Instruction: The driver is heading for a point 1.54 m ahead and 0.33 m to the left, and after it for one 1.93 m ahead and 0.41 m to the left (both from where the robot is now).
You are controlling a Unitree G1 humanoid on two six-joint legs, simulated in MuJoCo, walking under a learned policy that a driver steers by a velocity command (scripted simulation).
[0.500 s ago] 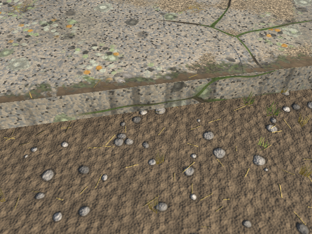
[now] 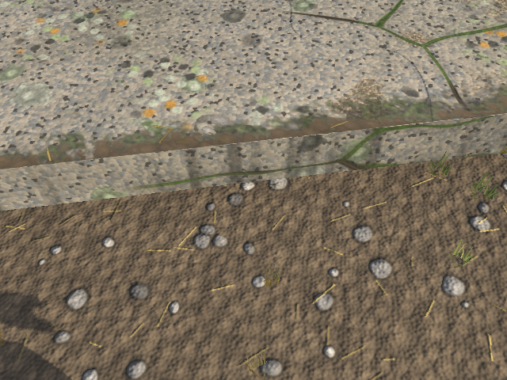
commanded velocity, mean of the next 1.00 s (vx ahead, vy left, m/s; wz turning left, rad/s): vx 0.49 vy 0.00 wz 0.33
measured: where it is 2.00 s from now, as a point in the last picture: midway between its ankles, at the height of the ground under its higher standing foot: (215, 150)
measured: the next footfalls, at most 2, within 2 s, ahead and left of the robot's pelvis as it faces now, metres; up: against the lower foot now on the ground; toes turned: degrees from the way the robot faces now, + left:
left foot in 0.10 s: +0.22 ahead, +0.07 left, +0.00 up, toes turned +5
right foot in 0.64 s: +0.57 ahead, -0.06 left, +0.00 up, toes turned +10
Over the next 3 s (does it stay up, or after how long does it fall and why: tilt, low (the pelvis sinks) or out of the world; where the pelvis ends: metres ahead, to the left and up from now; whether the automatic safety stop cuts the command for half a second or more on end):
stays up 1.57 0.19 0.18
